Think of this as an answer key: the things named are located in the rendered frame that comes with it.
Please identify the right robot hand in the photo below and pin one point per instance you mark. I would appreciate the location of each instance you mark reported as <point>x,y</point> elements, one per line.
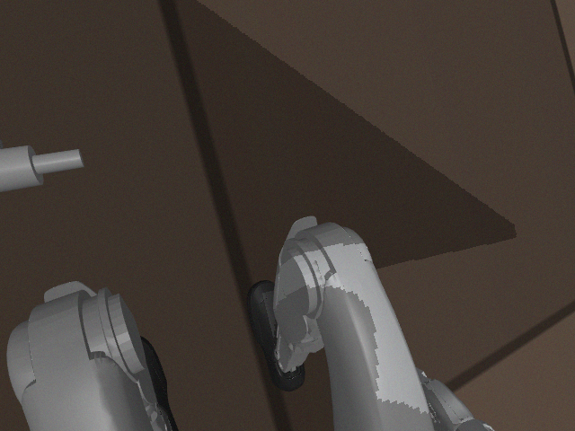
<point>447,411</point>

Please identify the bottle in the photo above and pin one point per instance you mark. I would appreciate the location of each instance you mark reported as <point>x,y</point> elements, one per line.
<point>21,168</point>

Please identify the left robot foot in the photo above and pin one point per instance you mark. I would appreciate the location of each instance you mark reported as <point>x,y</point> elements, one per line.
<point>160,384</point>

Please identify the right robot foot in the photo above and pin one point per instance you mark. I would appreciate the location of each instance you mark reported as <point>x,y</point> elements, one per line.
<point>264,327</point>

